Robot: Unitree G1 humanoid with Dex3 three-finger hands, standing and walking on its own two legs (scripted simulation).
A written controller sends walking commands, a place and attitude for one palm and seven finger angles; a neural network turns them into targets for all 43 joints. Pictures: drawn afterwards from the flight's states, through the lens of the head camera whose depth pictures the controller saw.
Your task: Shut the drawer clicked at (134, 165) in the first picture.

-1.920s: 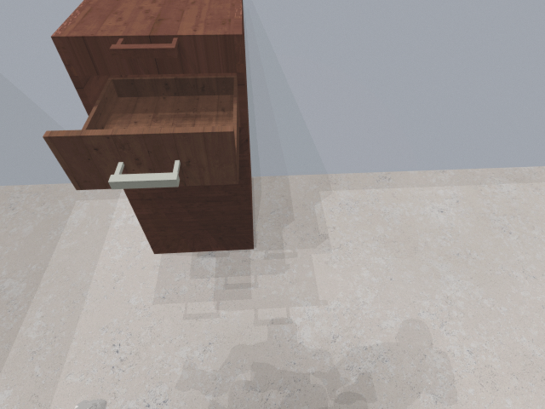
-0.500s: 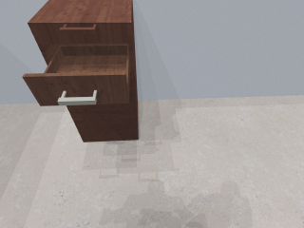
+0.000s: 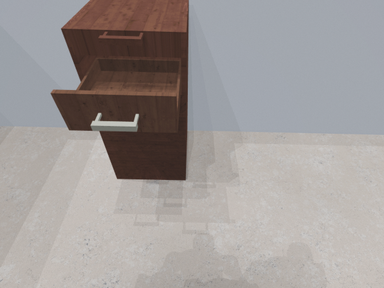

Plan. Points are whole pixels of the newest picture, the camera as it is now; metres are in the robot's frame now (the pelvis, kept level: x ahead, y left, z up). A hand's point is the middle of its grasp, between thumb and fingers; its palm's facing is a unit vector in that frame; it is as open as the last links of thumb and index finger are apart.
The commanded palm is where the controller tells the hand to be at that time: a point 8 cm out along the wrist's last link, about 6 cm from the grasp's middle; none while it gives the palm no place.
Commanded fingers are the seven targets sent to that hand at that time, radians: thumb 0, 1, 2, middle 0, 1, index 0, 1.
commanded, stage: take the last steps up to it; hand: left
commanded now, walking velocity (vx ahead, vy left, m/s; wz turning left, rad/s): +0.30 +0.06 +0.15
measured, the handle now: (116, 121) +0.60 +0.29 -0.03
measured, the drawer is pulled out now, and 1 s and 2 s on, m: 0.24 0.24 0.24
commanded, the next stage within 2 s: come to a stop and stand still in 0.50 s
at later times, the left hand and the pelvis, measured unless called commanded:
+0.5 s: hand (107, 285) +0.17 +0.22 -0.17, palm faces +0.03 -0.98 -0.19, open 7.3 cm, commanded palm none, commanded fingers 0.00 0.90 0.90 -0.20 -0.30 -0.20 -0.30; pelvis +0.13 +0.04 +0.00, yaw +2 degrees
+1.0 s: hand (107, 255) +0.24 +0.24 -0.19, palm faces +0.13 -0.97 -0.19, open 7.3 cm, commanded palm none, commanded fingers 0.00 0.90 0.90 -0.20 -0.30 -0.20 -0.30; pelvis +0.20 +0.05 -0.02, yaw +3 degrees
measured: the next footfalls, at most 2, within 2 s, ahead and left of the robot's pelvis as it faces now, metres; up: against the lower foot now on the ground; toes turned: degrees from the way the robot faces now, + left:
right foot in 0.58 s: +0.31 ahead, -0.08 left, +0.00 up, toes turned -5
left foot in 0.96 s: +0.29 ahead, +0.16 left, +0.00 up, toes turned +7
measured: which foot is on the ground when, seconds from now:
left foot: down 0.00-0.58, up 0.60-0.94, down 0.96-1.00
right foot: down 0.00-0.14, up 0.16-0.56, down 0.58-0.96, up 0.98-1.00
